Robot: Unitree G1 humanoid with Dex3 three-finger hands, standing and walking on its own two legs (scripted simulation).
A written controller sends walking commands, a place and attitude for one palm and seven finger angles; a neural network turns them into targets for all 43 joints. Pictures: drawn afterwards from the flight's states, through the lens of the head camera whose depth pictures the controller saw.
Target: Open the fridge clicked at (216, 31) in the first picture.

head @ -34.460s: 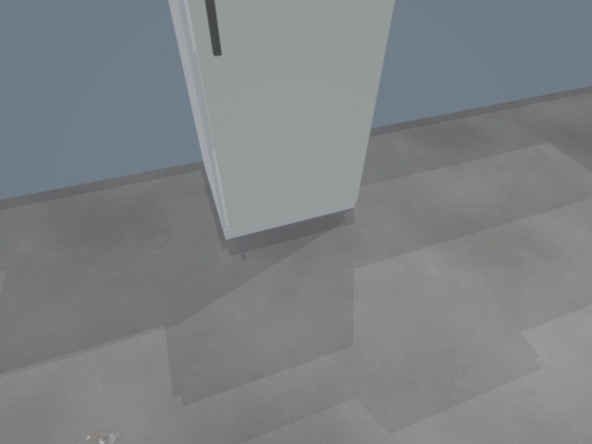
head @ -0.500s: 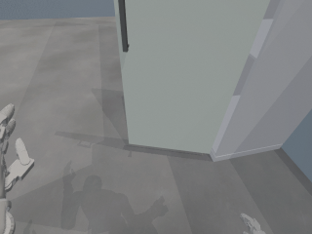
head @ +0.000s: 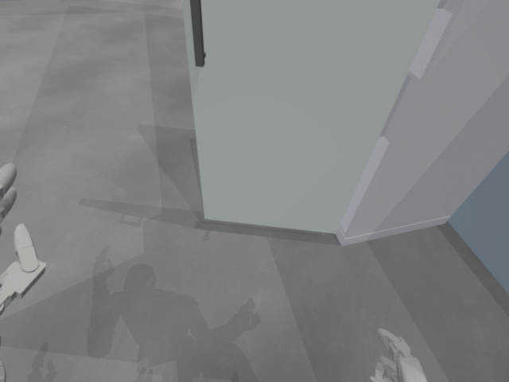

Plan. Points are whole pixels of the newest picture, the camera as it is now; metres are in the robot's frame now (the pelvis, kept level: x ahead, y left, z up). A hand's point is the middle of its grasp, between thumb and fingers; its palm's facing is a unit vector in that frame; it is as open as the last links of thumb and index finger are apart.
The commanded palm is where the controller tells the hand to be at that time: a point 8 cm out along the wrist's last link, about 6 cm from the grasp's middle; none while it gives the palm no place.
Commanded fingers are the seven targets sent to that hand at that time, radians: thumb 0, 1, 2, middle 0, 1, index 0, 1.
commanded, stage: stop stepping back and stand still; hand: left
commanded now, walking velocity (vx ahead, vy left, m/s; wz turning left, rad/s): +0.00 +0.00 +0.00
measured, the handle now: (198, 17) +0.86 +0.20 +0.19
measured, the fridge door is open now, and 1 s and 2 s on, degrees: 69 69 69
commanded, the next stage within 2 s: let the arm hang, fingers relaxed in 0.40 s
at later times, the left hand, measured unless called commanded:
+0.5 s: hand (21, 279) +0.19 +0.27 +0.15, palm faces +0.44 -0.80 -0.40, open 7.4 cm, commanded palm none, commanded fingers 0.00 0.90 0.90 -0.20 -0.30 -0.20 -0.30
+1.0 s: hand out of the picture -0.02 +0.22 -0.18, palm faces -0.02 -0.98 -0.22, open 7.2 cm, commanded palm none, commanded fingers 0.00 0.90 0.90 -0.20 -0.30 -0.20 -0.30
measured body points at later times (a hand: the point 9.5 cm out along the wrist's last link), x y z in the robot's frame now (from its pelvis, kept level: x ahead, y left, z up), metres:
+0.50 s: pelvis -0.01 +0.01 +0.00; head -0.01 +0.02 +0.45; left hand +0.16 +0.31 +0.18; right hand +0.15 -0.22 -0.08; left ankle +0.04 +0.11 -0.73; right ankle -0.01 -0.13 -0.73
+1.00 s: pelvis -0.02 +0.01 +0.00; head +0.02 +0.03 +0.45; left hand -0.01 +0.27 -0.16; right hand +0.00 -0.28 -0.13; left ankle +0.04 +0.11 -0.73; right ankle -0.01 -0.13 -0.73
